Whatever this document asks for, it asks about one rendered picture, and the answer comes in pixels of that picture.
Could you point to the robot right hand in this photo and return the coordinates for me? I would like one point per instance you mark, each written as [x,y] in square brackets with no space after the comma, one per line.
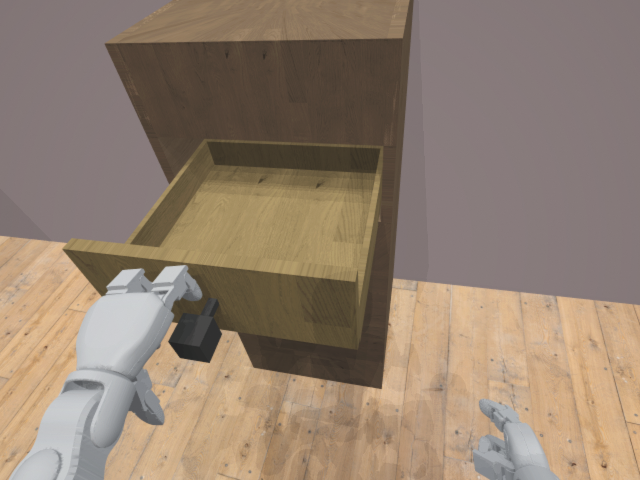
[496,459]

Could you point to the drawer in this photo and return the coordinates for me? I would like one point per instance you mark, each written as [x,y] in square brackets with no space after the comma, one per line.
[282,234]

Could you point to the robot left hand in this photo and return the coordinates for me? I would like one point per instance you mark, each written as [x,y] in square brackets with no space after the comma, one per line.
[123,329]

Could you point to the cabinet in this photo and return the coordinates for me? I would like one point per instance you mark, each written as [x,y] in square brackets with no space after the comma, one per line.
[304,71]

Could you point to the left robot forearm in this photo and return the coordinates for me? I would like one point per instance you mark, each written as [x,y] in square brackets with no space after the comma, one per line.
[79,428]

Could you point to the handle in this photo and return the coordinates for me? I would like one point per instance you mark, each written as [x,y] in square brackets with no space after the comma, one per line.
[197,336]

